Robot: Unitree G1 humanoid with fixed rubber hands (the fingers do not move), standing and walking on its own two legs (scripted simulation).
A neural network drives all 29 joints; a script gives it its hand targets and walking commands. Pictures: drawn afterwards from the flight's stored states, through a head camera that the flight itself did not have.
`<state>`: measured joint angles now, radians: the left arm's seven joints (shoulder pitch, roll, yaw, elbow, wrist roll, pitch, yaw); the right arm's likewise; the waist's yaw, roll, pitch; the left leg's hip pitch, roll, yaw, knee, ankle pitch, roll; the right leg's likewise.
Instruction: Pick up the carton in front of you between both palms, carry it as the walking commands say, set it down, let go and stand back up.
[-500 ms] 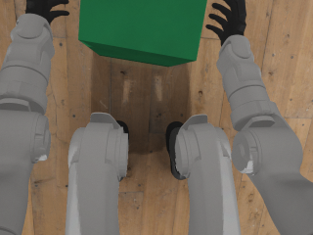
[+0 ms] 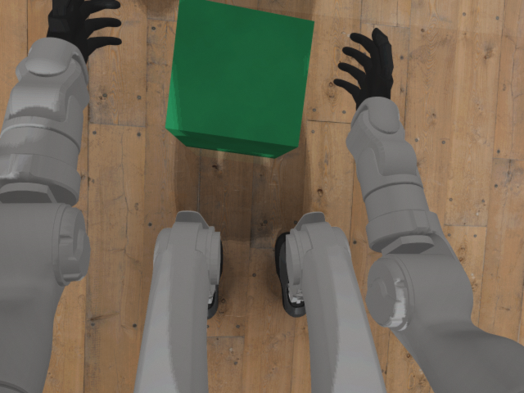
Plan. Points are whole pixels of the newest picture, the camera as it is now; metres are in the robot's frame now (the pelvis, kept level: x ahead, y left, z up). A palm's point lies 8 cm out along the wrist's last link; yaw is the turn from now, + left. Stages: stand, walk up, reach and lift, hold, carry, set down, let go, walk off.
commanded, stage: set down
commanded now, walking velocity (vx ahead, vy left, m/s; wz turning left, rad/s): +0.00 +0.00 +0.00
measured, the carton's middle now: (238, 95) +0.54 +0.04 -0.33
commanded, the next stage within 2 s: let go in 0.58 s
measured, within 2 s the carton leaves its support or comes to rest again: neither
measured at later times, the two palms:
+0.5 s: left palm out of the picture +0.53 +0.26 +0.05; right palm (463, 59) +0.48 -0.14 +0.04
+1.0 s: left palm out of the picture +0.41 +0.27 +0.15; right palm out of the picture +0.41 -0.17 +0.16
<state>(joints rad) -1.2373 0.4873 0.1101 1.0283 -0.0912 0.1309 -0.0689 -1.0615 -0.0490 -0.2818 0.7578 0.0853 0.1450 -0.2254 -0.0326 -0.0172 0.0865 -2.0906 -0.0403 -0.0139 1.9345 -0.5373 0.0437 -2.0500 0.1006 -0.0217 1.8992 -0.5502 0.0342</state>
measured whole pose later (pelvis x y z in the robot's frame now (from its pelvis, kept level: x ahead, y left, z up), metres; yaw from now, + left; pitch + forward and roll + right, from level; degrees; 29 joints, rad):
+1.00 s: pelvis +0.09 +0.01 +0.26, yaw +5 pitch +31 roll -1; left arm -0.44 0.24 0.21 0.67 0.04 0.06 -0.04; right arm -0.30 -0.12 -0.16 0.54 -0.05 0.07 0.00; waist -0.02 -0.01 -0.06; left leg -1.08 -0.08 -0.05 0.85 -0.31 0.04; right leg -1.05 0.04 0.04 0.84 -0.33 0.01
